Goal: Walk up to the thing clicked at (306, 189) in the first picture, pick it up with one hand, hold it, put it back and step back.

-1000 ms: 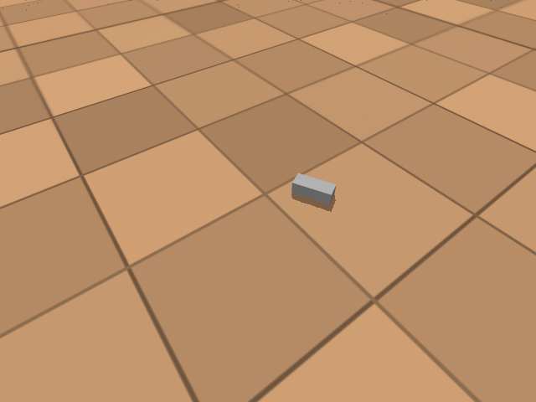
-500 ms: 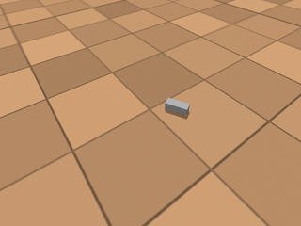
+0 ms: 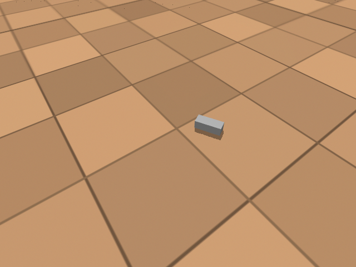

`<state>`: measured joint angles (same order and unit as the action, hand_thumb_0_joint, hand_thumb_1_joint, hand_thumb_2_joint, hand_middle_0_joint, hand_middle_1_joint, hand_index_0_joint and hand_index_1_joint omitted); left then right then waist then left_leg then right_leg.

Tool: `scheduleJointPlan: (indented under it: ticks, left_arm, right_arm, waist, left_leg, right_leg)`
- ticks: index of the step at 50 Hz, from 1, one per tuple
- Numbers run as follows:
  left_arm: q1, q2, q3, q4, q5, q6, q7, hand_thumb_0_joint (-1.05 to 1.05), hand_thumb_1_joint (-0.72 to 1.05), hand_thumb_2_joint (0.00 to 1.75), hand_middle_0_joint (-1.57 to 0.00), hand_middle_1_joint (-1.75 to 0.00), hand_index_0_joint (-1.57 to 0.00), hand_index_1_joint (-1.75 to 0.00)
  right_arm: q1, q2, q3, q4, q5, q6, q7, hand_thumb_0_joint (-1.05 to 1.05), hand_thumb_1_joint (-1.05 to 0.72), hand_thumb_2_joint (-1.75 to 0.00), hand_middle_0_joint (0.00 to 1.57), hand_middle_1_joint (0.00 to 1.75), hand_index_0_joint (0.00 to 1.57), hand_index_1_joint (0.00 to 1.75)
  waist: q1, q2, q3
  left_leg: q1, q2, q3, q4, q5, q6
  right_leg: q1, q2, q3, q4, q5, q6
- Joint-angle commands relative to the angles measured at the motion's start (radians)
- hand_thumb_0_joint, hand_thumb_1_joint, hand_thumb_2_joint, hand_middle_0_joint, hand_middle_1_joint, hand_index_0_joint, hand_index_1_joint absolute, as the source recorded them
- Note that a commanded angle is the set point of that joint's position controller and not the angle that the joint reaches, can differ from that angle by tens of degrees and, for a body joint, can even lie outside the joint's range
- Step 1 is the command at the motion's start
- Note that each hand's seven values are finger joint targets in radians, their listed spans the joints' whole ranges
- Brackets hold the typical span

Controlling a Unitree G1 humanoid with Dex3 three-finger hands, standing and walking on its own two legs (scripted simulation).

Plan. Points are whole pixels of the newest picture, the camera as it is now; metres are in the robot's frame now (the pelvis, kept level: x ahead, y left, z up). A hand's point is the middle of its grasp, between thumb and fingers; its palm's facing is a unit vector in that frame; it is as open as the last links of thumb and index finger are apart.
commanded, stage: stand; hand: left
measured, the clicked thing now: (209, 124) +1.26 -0.21 -0.75
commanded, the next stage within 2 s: walk up in 0.12 s
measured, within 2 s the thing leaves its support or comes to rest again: neither
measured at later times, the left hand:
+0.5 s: hand (109, 260) +0.19 +0.20 -0.15, palm faces -0.17 -0.88 -0.45, open 7.3 cm
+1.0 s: hand (147, 176) +0.44 +0.13 -0.17, palm faces -0.39 -0.85 -0.36, open 7.3 cm
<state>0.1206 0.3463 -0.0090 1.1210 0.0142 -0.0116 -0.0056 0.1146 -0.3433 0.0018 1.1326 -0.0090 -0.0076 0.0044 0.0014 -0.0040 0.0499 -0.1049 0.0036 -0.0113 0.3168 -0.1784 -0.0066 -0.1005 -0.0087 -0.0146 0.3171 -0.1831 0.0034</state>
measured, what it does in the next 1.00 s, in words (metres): walks ahead, turning right: right foot, then left foot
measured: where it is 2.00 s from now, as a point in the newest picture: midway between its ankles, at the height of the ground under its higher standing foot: (218, 195)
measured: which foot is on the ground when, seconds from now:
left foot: down 0.00-0.46, up 0.48-0.86, down 0.88-1.00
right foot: down 0.00-0.16, up 0.18-0.42, down 0.44-0.92, up 0.94-1.00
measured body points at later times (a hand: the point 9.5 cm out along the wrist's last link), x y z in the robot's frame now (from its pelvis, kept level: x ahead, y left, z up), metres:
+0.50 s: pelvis +0.08 -0.09 -0.04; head +0.07 -0.11 +0.41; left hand +0.20 +0.25 -0.12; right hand +0.08 -0.44 -0.16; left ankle +0.00 +0.11 -0.72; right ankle +0.11 -0.22 -0.75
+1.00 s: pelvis +0.30 -0.11 -0.02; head +0.33 -0.10 +0.43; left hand +0.46 +0.18 -0.15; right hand +0.27 -0.44 -0.11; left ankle +0.39 -0.01 -0.75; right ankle +0.17 -0.22 -0.67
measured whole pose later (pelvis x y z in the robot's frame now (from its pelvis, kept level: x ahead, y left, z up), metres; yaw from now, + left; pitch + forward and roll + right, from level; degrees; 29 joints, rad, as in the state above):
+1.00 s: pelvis +0.30 -0.11 -0.02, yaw -20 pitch -2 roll -1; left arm 0.33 0.43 0.04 0.88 0.01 -0.05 -0.02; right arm 0.25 -0.38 -0.08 0.83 -0.03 -0.08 0.06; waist -0.02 -0.03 0.09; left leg -0.33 0.08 0.09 0.63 -0.26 0.01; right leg -0.33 0.03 0.07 1.12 -0.45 -0.05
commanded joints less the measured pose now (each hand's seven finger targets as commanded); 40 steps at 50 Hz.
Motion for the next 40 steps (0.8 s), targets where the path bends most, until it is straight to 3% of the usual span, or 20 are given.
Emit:
scheduleJointPlan:
  ticks: [1,5,6,7,8,9,10,12,16,19,21,22,23,24,25,26,29,31,36,40]
  left_arm:
    - [-0.038,0.212,0.043,-0.061,-0.005,-0.022,0.017,0.00,0.90,0.90,-0.20,-0.30,-0.20,-0.30]
    - [-0.032,0.211,0.041,-0.057,-0.005,-0.022,0.016,0.00,0.90,0.90,-0.20,-0.30,-0.20,-0.30]
    - [0.023,0.302,0.116,-0.147,0.018,-0.014,-0.020,0.00,0.90,0.90,-0.20,-0.30,-0.20,-0.30]
    - [-0.048,0.283,0.114,-0.158,0.022,-0.006,-0.035,0.00,0.90,0.90,-0.20,-0.30,-0.20,-0.30]
    - [-0.099,0.251,0.110,-0.190,0.019,0.002,-0.048,0.00,0.90,0.90,-0.20,-0.30,-0.20,-0.30]
    - [-0.144,0.251,0.113,-0.222,0.026,0.006,-0.056,0.00,0.90,0.90,-0.20,-0.30,-0.20,-0.30]
    - [-0.117,0.260,0.116,-0.238,0.023,0.001,-0.059,0.00,0.90,0.90,-0.20,-0.30,-0.20,-0.30]
    - [-0.038,0.276,0.125,-0.230,0.020,-0.007,-0.075,0.00,0.90,0.90,-0.20,-0.30,-0.20,-0.30]
    - [0.076,0.245,0.134,-0.227,0.010,-0.001,-0.111,0.00,0.90,0.90,-0.20,-0.30,-0.20,-0.30]
    - [0.086,0.253,0.144,-0.231,0.016,-0.008,-0.110,0.00,0.90,0.90,-0.20,-0.30,-0.20,-0.30]
    - [0.223,0.261,0.156,-0.194,0.022,-0.018,-0.092,0.00,0.90,0.90,-0.20,-0.30,-0.20,-0.30]
    - [0.367,0.308,0.179,-0.157,0.023,-0.029,-0.071,0.00,0.90,0.90,-0.20,-0.30,-0.20,-0.30]
    - [0.457,0.391,0.205,-0.154,0.029,-0.038,-0.047,0.00,0.90,0.90,-0.20,-0.30,-0.20,-0.30]
    - [0.370,0.445,0.199,-0.208,0.020,-0.050,-0.045,0.00,0.90,0.90,-0.20,-0.30,-0.20,-0.30]
    - [0.284,0.471,0.198,-0.238,0.005,-0.047,-0.050,0.00,0.90,0.90,-0.20,-0.30,-0.20,-0.30]
    - [0.239,0.447,0.194,-0.258,-0.010,-0.047,-0.046,0.00,0.90,0.90,-0.20,-0.30,-0.20,-0.30]
    - [0.200,0.356,0.164,-0.270,-0.020,-0.063,-0.028,0.00,0.90,0.90,-0.20,-0.30,-0.20,-0.30]
    - [0.204,0.333,0.150,-0.280,-0.018,-0.075,-0.027,0.00,0.90,0.90,-0.20,-0.30,-0.20,-0.30]
    - [0.204,0.345,0.151,-0.332,-0.012,-0.089,-0.029,0.00,0.90,0.90,-0.20,-0.30,-0.20,-0.30]
    - [0.224,0.348,0.147,-0.343,-0.006,-0.096,-0.027,0.00,0.90,0.90,-0.20,-0.30,-0.20,-0.30]
  right_arm:
    - [-0.043,-0.215,-0.035,-0.064,0.002,-0.024,-0.015,0.00,-0.90,-0.90,0.20,0.30,0.20,0.30]
    - [-0.044,-0.209,-0.032,-0.064,0.003,-0.025,-0.014,0.00,-0.90,-0.90,0.20,0.30,0.20,0.30]
    - [0.012,-0.330,-0.111,-0.143,-0.027,-0.051,-0.003,0.00,-0.90,-0.90,0.20,0.30,0.20,0.30]
    - [0.070,-0.345,-0.129,-0.121,-0.030,-0.057,0.000,0.00,-0.90,-0.90,0.20,0.30,0.20,0.30]
    - [0.115,-0.370,-0.145,-0.117,-0.032,-0.062,-0.001,0.00,-0.90,-0.90,0.20,0.30,0.20,0.30]
    - [0.126,-0.390,-0.156,-0.137,-0.028,-0.066,-0.002,0.00,-0.90,-0.90,0.20,0.30,0.20,0.30]
    - [0.087,-0.394,-0.157,-0.167,-0.027,-0.074,-0.002,0.00,-0.90,-0.90,0.20,0.30,0.20,0.30]
    - [0.052,-0.357,-0.154,-0.202,-0.031,-0.085,0.000,0.00,-0.90,-0.90,0.20,0.30,0.20,0.30]
    - [-0.059,-0.341,-0.154,-0.269,-0.045,-0.088,0.020,0.00,-0.90,-0.90,0.20,0.30,0.20,0.30]
    - [-0.036,-0.330,-0.150,-0.278,-0.045,-0.077,0.027,0.00,-0.90,-0.90,0.20,0.30,0.20,0.30]
    - [-0.032,-0.321,-0.144,-0.285,-0.034,-0.063,0.027,0.00,-0.90,-0.90,0.20,0.30,0.20,0.30]
    - [-0.011,-0.273,-0.125,-0.289,-0.035,-0.055,0.029,0.00,-0.90,-0.90,0.20,0.30,0.20,0.30]
    - [0.014,-0.183,-0.090,-0.314,-0.027,-0.051,0.034,0.00,-0.90,-0.90,0.20,0.30,0.20,0.30]
    - [0.036,-0.205,-0.090,-0.343,-0.009,-0.046,0.038,0.00,-0.90,-0.90,0.20,0.30,0.20,0.30]
    - [0.009,-0.301,-0.115,-0.334,-0.019,-0.045,0.032,0.00,-0.90,-0.90,0.20,0.30,0.20,0.30]
    - [0.006,-0.331,-0.124,-0.319,-0.015,-0.050,0.033,0.00,-0.90,-0.90,0.20,0.30,0.20,0.30]
    - [0.111,-0.285,-0.109,-0.268,0.009,-0.046,0.041,0.00,-0.90,-0.90,0.20,0.30,0.20,0.30]
    - [0.125,-0.279,-0.114,-0.279,-0.005,-0.042,0.050,0.00,-0.90,-0.90,0.20,0.30,0.20,0.30]
    - [0.049,-0.274,-0.126,-0.345,-0.027,-0.042,0.071,0.00,-0.90,-0.90,0.20,0.30,0.20,0.30]
    - [-0.004,-0.252,-0.130,-0.382,-0.026,-0.066,0.069,0.00,-0.90,-0.90,0.20,0.30,0.20,0.30]
  waist:
    - [-0.001,0.011,-0.075]
    - [-0.001,0.005,-0.069]
    - [-0.028,-0.023,-0.131]
    - [-0.073,0.032,-0.039]
    - [-0.104,0.167,0.006]
    - [-0.120,0.178,0.051]
    - [-0.088,0.124,0.072]
    - [-0.036,0.069,0.027]
    - [0.026,0.180,0.026]
    - [0.016,0.142,0.039]
    - [0.082,0.034,-0.016]
    - [0.147,-0.143,-0.080]
    - [0.187,-0.406,-0.057]
    - [0.119,-0.390,-0.030]
    - [0.091,-0.247,0.049]
    - [0.072,-0.154,0.088]
    - [0.015,-0.123,0.050]
    - [0.011,-0.103,0.051]
    - [0.026,-0.066,0.083]
    - [0.038,-0.083,0.046]
  left_leg:
    - [0.012,0.123,-0.087,-0.037,0.148,0.027]
    - [0.008,0.123,-0.091,-0.045,0.152,0.026]
    - [0.156,0.103,-0.059,0.062,-0.331,0.091]
    - [0.209,0.151,-0.120,0.029,-0.494,0.126]
    - [0.251,0.275,-0.254,-0.104,-0.597,0.176]
    - [0.165,0.422,-0.365,-0.200,-0.607,0.242]
    - [0.107,0.474,-0.397,-0.213,-0.527,0.259]
    - [0.087,0.419,-0.319,-0.203,-0.480,0.243]
    - [-0.015,0.296,-0.034,-0.128,-0.352,0.176]
    - [-0.116,0.229,0.076,-0.018,-0.329,0.148]
    - [-0.196,0.208,0.132,0.205,-0.308,0.126]
    - [-0.272,0.150,0.166,0.486,-0.238,0.106]
    - [-0.474,0.032,0.179,0.768,-0.411,0.066]
    - [-0.583,-0.029,0.073,0.885,-0.424,0.021]
    - [-0.540,0.043,-0.010,0.881,-0.387,0.016]
    - [-0.551,0.089,-0.036,0.893,-0.318,0.022]
    - [-0.464,0.132,-0.046,0.781,-0.160,0.047]
    - [-0.404,0.127,-0.032,0.713,-0.123,0.038]
    - [-0.404,0.130,-0.004,0.475,-0.074,-0.010]
    - [-0.321,0.118,0.019,0.334,-0.005,0.000]
  right_leg:
    - [0.005,-0.124,0.097,-0.041,0.134,-0.031]
    - [0.006,-0.120,0.092,-0.041,0.127,-0.030]
    - [-0.171,-0.046,0.140,0.049,-0.311,-0.066]
    - [-0.410,-0.037,0.114,0.137,-0.418,-0.062]
    - [-0.564,-0.015,0.040,0.353,-0.324,-0.044]
    - [-0.619,-0.034,0.053,0.536,-0.287,-0.028]
    - [-0.611,-0.083,0.111,0.595,-0.266,-0.025]
    - [-0.539,-0.125,0.131,0.598,-0.228,-0.026]
    - [-0.350,-0.120,0.023,0.417,-0.174,-0.016]
    - [-0.207,-0.070,-0.059,0.335,-0.098,-0.010]
    - [-0.012,-0.019,-0.112,0.272,-0.029,-0.021]
    - [0.143,0.011,-0.071,0.244,-0.109,-0.033]
    - [0.194,-0.114,0.212,0.062,-0.386,-0.078]
    - [0.104,-0.325,0.717,-0.201,-0.617,-0.178]
    - [-0.019,-0.392,0.830,-0.219,-0.702,-0.256]
    - [-0.037,-0.363,0.761,-0.193,-0.626,-0.263]
    - [-0.040,-0.234,0.423,-0.094,-0.264,-0.180]
    - [-0.102,-0.201,0.344,-0.084,-0.169,-0.187]
    - [-0.156,-0.203,0.292,-0.104,-0.301,-0.219]
    - [-0.119,-0.204,0.248,-0.013,-0.050,-0.202]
